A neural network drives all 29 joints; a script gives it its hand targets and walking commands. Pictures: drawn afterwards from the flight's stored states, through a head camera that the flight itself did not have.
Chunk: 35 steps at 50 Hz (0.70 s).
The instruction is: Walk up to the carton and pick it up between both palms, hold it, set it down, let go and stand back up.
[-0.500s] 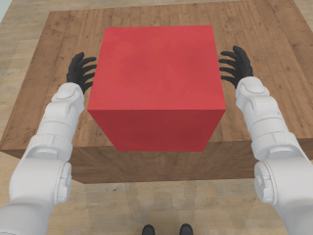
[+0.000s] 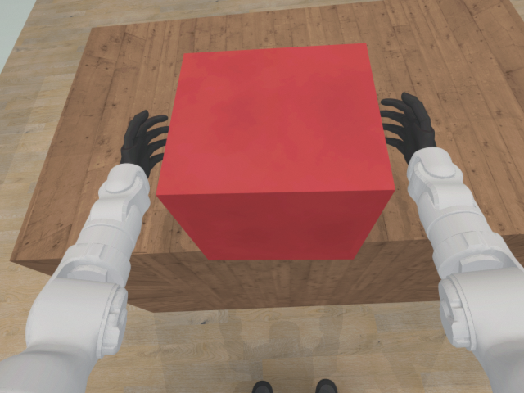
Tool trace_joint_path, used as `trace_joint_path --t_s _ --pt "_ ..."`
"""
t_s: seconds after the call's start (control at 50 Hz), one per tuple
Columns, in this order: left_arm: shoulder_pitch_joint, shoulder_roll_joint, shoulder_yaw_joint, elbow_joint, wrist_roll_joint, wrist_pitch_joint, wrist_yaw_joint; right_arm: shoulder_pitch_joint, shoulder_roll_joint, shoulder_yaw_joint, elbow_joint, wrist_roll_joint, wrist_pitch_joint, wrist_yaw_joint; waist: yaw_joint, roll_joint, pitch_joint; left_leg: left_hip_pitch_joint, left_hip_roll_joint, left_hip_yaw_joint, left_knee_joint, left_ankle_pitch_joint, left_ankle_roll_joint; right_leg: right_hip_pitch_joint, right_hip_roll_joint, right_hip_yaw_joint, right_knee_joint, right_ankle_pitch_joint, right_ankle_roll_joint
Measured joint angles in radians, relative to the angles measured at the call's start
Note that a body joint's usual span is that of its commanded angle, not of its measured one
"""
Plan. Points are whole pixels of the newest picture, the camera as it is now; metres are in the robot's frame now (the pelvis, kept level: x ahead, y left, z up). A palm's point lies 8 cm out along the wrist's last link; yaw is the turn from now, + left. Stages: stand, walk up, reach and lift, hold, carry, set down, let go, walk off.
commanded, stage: reach and lift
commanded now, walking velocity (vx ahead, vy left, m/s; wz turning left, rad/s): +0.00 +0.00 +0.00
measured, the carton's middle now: (276, 166) +0.45 +0.02 +0.03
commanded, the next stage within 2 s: none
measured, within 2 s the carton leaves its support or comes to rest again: leaves its support in 1.58 s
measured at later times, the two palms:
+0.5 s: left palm (164, 165) +0.43 +0.19 +0.05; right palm (399, 154) +0.46 -0.15 +0.05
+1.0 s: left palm (166, 169) +0.43 +0.19 +0.05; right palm (392, 159) +0.46 -0.15 +0.04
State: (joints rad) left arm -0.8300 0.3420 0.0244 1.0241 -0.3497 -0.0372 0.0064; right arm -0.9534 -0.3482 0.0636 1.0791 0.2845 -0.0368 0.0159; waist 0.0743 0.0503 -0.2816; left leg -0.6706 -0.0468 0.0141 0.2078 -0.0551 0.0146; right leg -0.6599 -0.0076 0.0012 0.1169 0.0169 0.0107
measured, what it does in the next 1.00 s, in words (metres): stands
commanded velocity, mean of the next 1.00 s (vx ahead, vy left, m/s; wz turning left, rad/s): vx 0.00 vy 0.00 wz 0.00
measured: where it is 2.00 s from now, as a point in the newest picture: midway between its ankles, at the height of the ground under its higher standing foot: outside the picture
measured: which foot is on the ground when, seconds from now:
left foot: down 0.00-1.00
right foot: down 0.00-1.00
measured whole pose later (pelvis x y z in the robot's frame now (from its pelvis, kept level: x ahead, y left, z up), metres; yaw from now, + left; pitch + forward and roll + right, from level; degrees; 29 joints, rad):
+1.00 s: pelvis +0.01 -0.01 +0.00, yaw +1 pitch +28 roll +0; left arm -0.79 0.15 0.23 1.13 -0.05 -0.24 0.02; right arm -0.80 -0.04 -0.33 0.97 -0.13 -0.12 -0.07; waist 0.05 0.04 -0.31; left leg -0.54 -0.04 -0.02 0.07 -0.01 0.03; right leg -0.50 0.00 -0.02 -0.06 0.08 -0.01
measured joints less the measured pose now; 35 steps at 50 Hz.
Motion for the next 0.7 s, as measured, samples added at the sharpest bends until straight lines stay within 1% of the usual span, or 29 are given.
trace_joint_path --t_s 0.14,0.26,0.38,0.44,0.48,0.52,0.64,0.7 --pt "-0.005 -0.028 -0.013 0.003 0.009 -0.014 0.011 -0.015 0.015 -0.023 0.016 -0.031 -0.008 0.000 0.006 0.003 -0.016 -0.020 0.004 -0.011 0.002 0.005 0.006 -0.011 0.005 -0.010 -0.012 0.016 -0.003" --pt "-0.051 -0.044 -0.007 0.039 0.040 -0.031 0.012 -0.044 0.049 -0.047 0.034 -0.064 -0.006 -0.010 -0.008 -0.009 -0.019 -0.028 0.007 -0.018 -0.009 0.023 0.008 -0.018 0.009 -0.018 -0.024 0.033 -0.009" --pt "-0.099 -0.066 0.013 0.087 0.094 -0.047 0.017 -0.067 0.098 -0.089 0.050 -0.114 0.005 -0.022 -0.025 -0.020 -0.010 -0.027 0.010 -0.021 -0.027 0.043 0.005 -0.015 0.012 -0.020 -0.042 0.053 -0.015" --pt "-0.118 -0.084 0.032 0.108 0.124 -0.057 0.029 -0.071 0.126 -0.119 0.052 -0.151 0.011 -0.029 -0.030 -0.023 -0.006 -0.029 0.011 -0.021 -0.036 0.052 0.004 -0.017 0.012 -0.021 -0.051 0.062 -0.018" --pt "-0.127 -0.093 0.054 0.117 0.144 -0.065 0.046 -0.069 0.144 -0.152 0.046 -0.177 0.008 -0.044 -0.031 -0.023 -0.004 -0.032 0.011 -0.022 -0.043 0.058 0.004 -0.020 0.012 -0.021 -0.058 0.068 -0.019" --pt "-0.132 -0.098 0.073 0.123 0.167 -0.071 0.052 -0.067 0.156 -0.183 0.036 -0.210 0.007 -0.051 -0.032 -0.022 -0.005 -0.035 0.010 -0.023 -0.049 0.064 0.005 -0.023 0.012 -0.022 -0.064 0.073 -0.020" --pt "-0.129 -0.124 0.151 0.141 0.249 -0.094 0.032 -0.042 0.203 -0.312 -0.002 -0.341 0.000 -0.058 -0.029 -0.016 -0.024 -0.030 0.006 -0.028 -0.089 0.084 0.008 -0.012 0.009 -0.026 -0.113 0.095 -0.021" --pt "-0.102 -0.136 0.164 0.147 0.260 -0.121 0.027 -0.006 0.234 -0.365 -0.027 -0.389 -0.013 -0.062 -0.029 -0.012 -0.044 -0.010 0.003 -0.029 -0.123 0.094 0.010 0.011 0.006 -0.027 -0.152 0.109 -0.020"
